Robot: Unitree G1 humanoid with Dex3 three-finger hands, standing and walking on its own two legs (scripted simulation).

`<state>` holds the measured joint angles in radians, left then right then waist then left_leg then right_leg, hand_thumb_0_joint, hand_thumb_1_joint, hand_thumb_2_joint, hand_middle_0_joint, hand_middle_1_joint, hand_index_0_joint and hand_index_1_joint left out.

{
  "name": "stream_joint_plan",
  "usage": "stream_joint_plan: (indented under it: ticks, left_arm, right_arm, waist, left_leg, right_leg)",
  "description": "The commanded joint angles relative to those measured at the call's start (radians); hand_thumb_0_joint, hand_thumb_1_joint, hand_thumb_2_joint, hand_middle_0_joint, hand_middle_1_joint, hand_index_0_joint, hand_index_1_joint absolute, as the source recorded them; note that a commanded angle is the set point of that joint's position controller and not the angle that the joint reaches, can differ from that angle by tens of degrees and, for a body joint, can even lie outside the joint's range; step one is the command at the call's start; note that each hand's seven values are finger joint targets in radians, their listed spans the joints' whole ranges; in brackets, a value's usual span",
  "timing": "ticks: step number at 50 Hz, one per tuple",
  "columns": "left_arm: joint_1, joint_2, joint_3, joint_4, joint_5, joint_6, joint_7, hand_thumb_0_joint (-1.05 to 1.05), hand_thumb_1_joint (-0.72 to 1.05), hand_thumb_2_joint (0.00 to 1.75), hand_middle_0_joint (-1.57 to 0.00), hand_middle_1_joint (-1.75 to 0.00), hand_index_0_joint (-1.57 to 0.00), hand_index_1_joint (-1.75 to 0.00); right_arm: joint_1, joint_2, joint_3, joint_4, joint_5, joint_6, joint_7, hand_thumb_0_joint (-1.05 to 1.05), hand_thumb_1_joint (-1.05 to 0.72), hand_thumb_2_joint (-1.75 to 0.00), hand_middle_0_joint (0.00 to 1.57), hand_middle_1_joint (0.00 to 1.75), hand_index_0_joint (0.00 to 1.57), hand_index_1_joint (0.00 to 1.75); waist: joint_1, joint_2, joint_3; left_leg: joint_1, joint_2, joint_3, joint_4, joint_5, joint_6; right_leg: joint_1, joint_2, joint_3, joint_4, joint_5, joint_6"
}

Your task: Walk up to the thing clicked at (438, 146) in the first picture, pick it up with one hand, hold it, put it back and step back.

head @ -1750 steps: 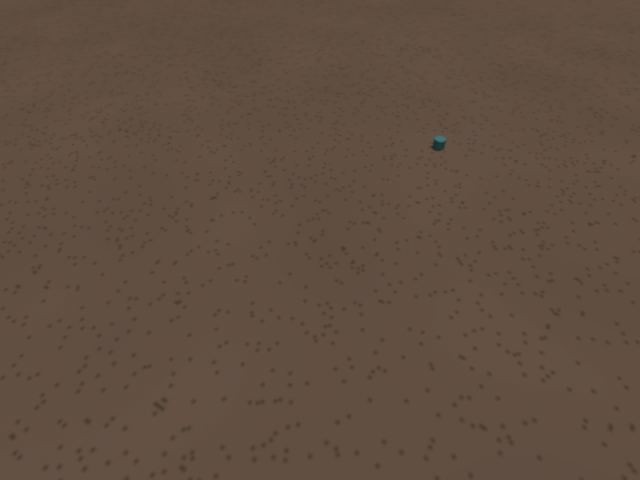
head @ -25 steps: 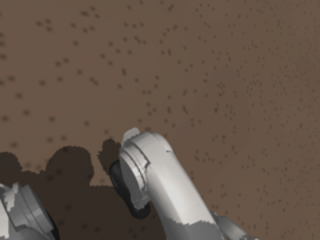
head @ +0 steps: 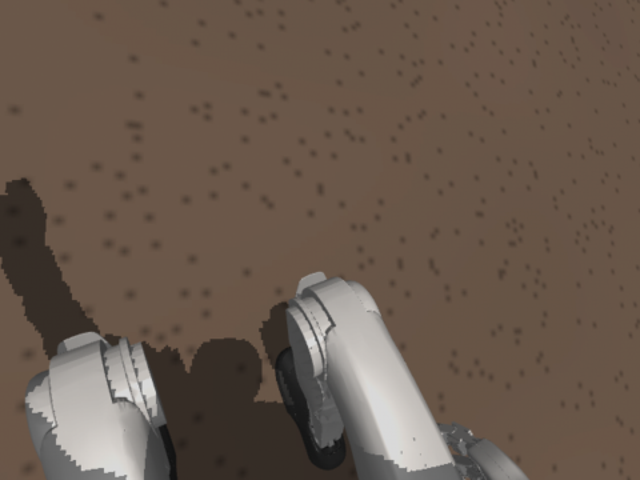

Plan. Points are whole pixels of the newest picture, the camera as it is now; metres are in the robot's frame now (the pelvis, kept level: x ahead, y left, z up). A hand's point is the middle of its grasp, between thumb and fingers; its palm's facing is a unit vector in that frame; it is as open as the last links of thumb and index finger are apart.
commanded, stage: settle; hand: left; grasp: from above
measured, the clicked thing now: out of the picture +0.50 +0.34 -0.21
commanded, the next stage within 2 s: lift in 0.22 s
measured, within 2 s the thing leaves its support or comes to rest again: neither
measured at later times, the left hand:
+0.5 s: hand out of the picture +0.47 +0.32 -0.13, palm faces -0.44 -0.12 -0.89, open 7.8 cm
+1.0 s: hand out of the picture +0.39 +0.33 +0.00, palm faces -0.44 -0.14 -0.89, open 7.7 cm
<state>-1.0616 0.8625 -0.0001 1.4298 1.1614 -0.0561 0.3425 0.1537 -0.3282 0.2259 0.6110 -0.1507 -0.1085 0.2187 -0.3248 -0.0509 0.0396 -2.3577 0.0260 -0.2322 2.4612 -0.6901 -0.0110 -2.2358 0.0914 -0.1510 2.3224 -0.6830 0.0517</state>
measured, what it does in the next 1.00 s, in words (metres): rises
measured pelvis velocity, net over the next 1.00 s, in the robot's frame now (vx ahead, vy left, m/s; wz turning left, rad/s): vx -0.01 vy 0.00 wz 0.14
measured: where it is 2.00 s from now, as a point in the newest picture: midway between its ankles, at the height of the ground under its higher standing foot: (244, 461)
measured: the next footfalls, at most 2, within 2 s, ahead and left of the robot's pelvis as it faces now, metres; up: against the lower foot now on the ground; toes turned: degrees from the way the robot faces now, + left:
none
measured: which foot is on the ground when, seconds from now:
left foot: down 0.00-1.00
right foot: down 0.00-1.00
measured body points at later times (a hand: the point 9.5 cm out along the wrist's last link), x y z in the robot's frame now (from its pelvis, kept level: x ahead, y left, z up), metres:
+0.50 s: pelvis -0.01 -0.01 +0.01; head +0.23 +0.09 +0.38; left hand +0.49 +0.33 -0.08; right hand +0.05 -0.27 -0.08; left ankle +0.07 +0.13 -0.29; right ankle +0.11 -0.12 -0.29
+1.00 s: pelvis -0.01 +0.00 +0.10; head +0.17 +0.07 +0.50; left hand +0.41 +0.34 +0.05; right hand +0.13 -0.26 -0.01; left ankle +0.07 +0.13 -0.29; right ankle +0.11 -0.12 -0.29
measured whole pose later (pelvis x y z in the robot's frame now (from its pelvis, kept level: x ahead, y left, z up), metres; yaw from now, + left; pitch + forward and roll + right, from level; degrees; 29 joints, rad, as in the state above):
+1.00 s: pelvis -0.01 +0.00 +0.10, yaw +8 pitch +34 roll -7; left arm -0.74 0.64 -0.07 0.91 1.01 -0.03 0.04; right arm 0.17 -0.28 0.03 0.62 -0.02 0.07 0.05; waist -0.14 0.03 -0.16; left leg -2.07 0.02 -0.10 2.08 -0.61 0.00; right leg -1.99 0.04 -0.05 2.03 -0.64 0.04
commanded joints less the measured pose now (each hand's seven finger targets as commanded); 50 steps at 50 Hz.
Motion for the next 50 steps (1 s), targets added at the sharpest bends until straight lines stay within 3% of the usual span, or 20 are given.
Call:
stream_joint_plan:
  ticks: [1,5,7,8,11,14,16,17,18,19,26,33,38,43,48,50]
  left_arm:
    - [-0.336,0.149,0.002,-0.169,0.002,-0.005,-0.009,0.00,0.85,0.61,-1.08,-0.76,-1.15,-0.70]
    - [-0.348,0.150,0.009,-0.192,0.003,-0.011,-0.034,0.00,0.85,0.62,-1.08,-0.78,-1.14,-0.72]
    - [-0.385,0.172,0.014,-0.220,0.007,-0.017,-0.040,0.00,0.83,0.61,-1.06,-0.78,-1.13,-0.71]
    - [-0.377,0.157,0.014,-0.199,0.005,-0.015,-0.047,0.00,0.83,0.61,-1.05,-0.80,-1.12,-0.73]
    - [-0.381,0.196,0.034,-0.231,0.009,-0.022,-0.057,0.00,0.81,0.63,-1.05,-0.78,-1.11,-0.72]
    - [-0.376,0.182,0.032,-0.237,0.006,-0.020,-0.070,0.00,0.81,0.63,-1.05,-0.78,-1.11,-0.72]
    - [-0.374,0.178,0.029,-0.257,0.002,-0.018,-0.084,0.00,0.79,0.53,-1.02,-0.81,-1.11,-0.72]
    - [-0.367,0.189,0.034,-0.259,0.007,-0.015,-0.089,0.00,0.71,0.52,-0.94,-0.73,-1.03,-0.64]
    - [-0.360,0.197,0.042,-0.267,0.007,-0.014,-0.096,0.00,0.72,0.46,-0.95,-0.81,-1.05,-0.71]
    - [-0.342,0.170,0.035,-0.274,-0.004,-0.009,-0.110,0.00,0.72,0.46,-0.91,-0.81,-1.01,-0.70]
    - [-0.279,0.162,0.045,-0.366,-0.038,0.017,-0.180,0.00,0.68,0.50,-0.87,-0.83,-0.97,-0.72]
    - [-0.206,0.145,0.057,-0.559,-0.077,-0.001,-0.223,0.00,0.64,0.47,-0.85,-0.80,-0.94,-0.70]
    - [-0.159,0.089,0.040,-0.628,-0.106,0.000,-0.233,0.00,0.63,0.49,-0.84,-0.79,-0.93,-0.69]
    - [-0.095,0.029,0.004,-0.675,-0.135,0.006,-0.254,0.00,0.64,0.50,-0.84,-0.81,-0.94,-0.71]
    - [-0.007,0.011,0.001,-0.722,-0.157,0.022,-0.271,0.00,0.61,0.47,-0.80,-0.81,-0.90,-0.70]
    - [0.007,-0.033,-0.020,-0.758,-0.171,0.028,-0.276,0.00,0.61,0.47,-0.81,-0.81,-0.91,-0.70]
  right_arm:
    - [0.222,-0.285,-0.113,0.011,0.017,0.033,-0.029,0.00,-0.91,-0.90,0.20,0.30,0.20,0.30]
    - [0.221,-0.263,-0.122,0.003,0.019,0.059,-0.048,0.00,-0.91,-0.90,0.20,0.30,0.20,0.30]
    - [0.222,-0.255,-0.124,0.000,0.018,0.073,-0.061,0.00,-0.91,-0.90,0.20,0.30,0.20,0.30]
    - [0.233,-0.254,-0.126,0.003,0.018,0.077,-0.066,0.00,-0.91,-0.90,0.20,0.30,0.20,0.30]
    - [0.225,-0.247,-0.130,-0.006,0.017,0.093,-0.085,0.00,-0.90,-0.90,0.20,0.30,0.20,0.30]
    - [0.241,-0.244,-0.133,-0.003,0.016,0.108,-0.099,0.00,-0.90,-0.90,0.20,0.30,0.20,0.30]
    - [0.243,-0.239,-0.137,-0.002,0.020,0.117,-0.107,0.00,-0.93,-0.91,0.20,0.30,0.20,0.30]
    - [0.243,-0.247,-0.142,0.000,0.023,0.122,-0.114,0.00,-0.89,-0.89,0.20,0.30,0.20,0.30]
    - [0.245,-0.250,-0.142,-0.005,0.024,0.127,-0.117,0.00,-0.93,-0.91,0.20,0.30,0.20,0.30]
    - [0.245,-0.250,-0.149,-0.004,0.028,0.130,-0.121,0.00,-0.92,-0.90,0.20,0.30,0.20,0.30]
    - [0.256,-0.237,-0.184,-0.016,0.047,0.163,-0.135,0.00,-0.91,-0.90,0.20,0.30,0.20,0.30]
    - [0.250,-0.217,-0.223,-0.030,0.076,0.177,-0.149,0.00,-0.91,-0.90,0.20,0.30,0.20,0.30]
    - [0.244,-0.196,-0.248,-0.014,0.100,0.176,-0.161,0.00,-0.91,-0.90,0.20,0.30,0.20,0.30]
    - [0.218,-0.171,-0.264,-0.023,0.120,0.174,-0.172,0.00,-0.91,-0.90,0.20,0.30,0.20,0.30]
    - [0.182,-0.159,-0.276,-0.035,0.137,0.171,-0.193,0.00,-0.91,-0.90,0.20,0.30,0.20,0.30]
    - [0.173,-0.145,-0.277,-0.038,0.143,0.168,-0.199,0.00,-0.91,-0.90,0.20,0.30,0.20,0.30]
  waist:
    - [-0.034,0.443,-0.657]
    - [-0.010,0.443,-0.686]
    - [-0.009,0.427,-0.703]
    - [-0.023,0.392,-0.696]
    - [0.004,0.396,-0.726]
    - [0.001,0.383,-0.741]
    - [0.004,0.385,-0.752]
    - [0.022,0.392,-0.750]
    - [0.020,0.422,-0.750]
    - [0.026,0.412,-0.767]
    - [0.068,0.411,-0.804]
    - [0.114,0.388,-0.887]
    - [0.135,0.371,-0.875]
    - [0.153,0.338,-0.857]
    - [0.180,0.298,-0.854]
    - [0.171,0.292,-0.830]
  left_leg:
    - [0.504,0.008,0.099,-0.263,0.202,0.016]
    - [0.502,0.002,0.117,-0.269,0.185,0.014]
    - [0.475,0.000,0.130,-0.252,0.191,0.019]
    - [0.464,-0.004,0.132,-0.253,0.192,0.023]
    - [0.461,-0.006,0.141,-0.255,0.189,0.021]
    - [0.464,-0.008,0.148,-0.260,0.208,0.023]
    - [0.494,-0.006,0.145,-0.275,0.219,0.023]
    - [0.508,-0.009,0.149,-0.280,0.221,0.021]
    - [0.504,-0.013,0.151,-0.288,0.222,0.020]
    - [0.533,-0.013,0.148,-0.298,0.229,0.019]
    - [0.573,-0.021,0.168,-0.345,0.231,0.020]
    - [0.662,-0.029,0.182,-0.421,0.207,0.029]
    - [0.716,-0.032,0.187,-0.493,0.201,0.034]
    - [0.759,-0.023,0.179,-0.593,0.126,0.044]
    - [0.853,-0.013,0.151,-0.706,0.076,0.044]
    - [0.869,-0.013,0.152,-0.748,0.071,0.044]
  right_leg:
    - [0.319,0.020,-0.081,-0.210,0.261,-0.092]
    - [0.334,0.017,-0.053,-0.215,0.224,-0.099]
    - [0.361,0.021,-0.031,-0.230,0.213,-0.100]
    - [0.369,0.018,-0.034,-0.239,0.218,-0.097]
    - [0.380,0.017,-0.016,-0.247,0.189,-0.103]
    - [0.404,0.013,-0.014,-0.257,0.211,-0.100]
    - [0.403,0.011,-0.021,-0.255,0.229,-0.097]
    - [0.380,0.009,-0.022,-0.259,0.224,-0.103]
    - [0.381,0.004,-0.027,-0.257,0.228,-0.103]
    - [0.373,0.002,-0.033,-0.255,0.234,-0.104]
    - [0.397,-0.006,-0.011,-0.300,0.219,-0.112]
    - [0.440,-0.017,0.014,-0.370,0.192,-0.108]
    - [0.442,-0.028,0.030,-0.418,0.196,-0.106]
    - [0.488,-0.027,0.044,-0.483,0.157,-0.097]
    - [0.563,-0.026,0.045,-0.542,0.142,-0.088]
    - [0.598,-0.027,0.050,-0.579,0.143,-0.084]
